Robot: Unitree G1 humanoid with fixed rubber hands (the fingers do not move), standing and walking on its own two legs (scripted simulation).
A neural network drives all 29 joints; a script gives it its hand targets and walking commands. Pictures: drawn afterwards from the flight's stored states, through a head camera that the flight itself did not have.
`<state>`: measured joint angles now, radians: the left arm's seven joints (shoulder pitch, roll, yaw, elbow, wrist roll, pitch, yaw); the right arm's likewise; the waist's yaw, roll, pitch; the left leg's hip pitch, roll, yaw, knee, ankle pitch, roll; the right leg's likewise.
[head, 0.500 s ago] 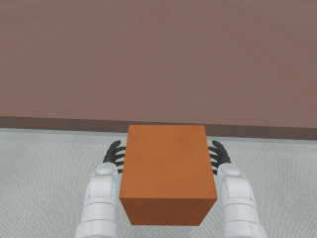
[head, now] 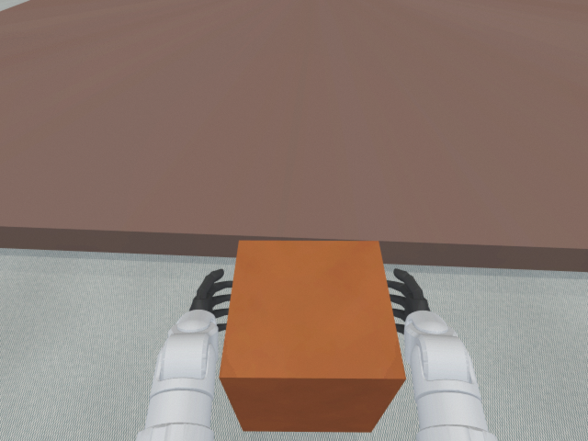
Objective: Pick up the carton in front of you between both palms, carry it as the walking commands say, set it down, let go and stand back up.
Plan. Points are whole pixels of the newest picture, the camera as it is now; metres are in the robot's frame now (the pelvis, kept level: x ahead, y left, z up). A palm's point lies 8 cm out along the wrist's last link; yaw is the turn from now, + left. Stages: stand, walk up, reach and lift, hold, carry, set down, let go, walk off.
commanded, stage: hold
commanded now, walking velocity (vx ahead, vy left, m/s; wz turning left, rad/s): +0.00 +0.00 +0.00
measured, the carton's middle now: (307, 340) +0.30 +0.00 -0.04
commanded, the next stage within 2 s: carry in 0.60 s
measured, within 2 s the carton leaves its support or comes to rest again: neither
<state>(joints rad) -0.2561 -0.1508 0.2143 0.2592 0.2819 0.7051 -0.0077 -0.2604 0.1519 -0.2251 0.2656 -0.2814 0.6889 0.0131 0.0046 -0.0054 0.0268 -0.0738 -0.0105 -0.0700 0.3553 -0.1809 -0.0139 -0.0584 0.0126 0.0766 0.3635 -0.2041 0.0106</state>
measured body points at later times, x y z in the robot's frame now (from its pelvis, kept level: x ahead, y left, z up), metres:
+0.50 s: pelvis -0.02 +0.00 +0.00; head -0.05 +0.00 +0.45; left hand +0.29 +0.15 +0.04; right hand +0.29 -0.15 +0.04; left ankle +0.02 +0.13 -0.75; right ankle +0.00 -0.13 -0.75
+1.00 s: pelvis +0.09 -0.01 -0.01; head +0.06 -0.01 +0.44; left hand +0.38 +0.13 +0.07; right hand +0.38 -0.17 +0.08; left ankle +0.10 +0.09 -0.75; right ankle +0.00 -0.13 -0.75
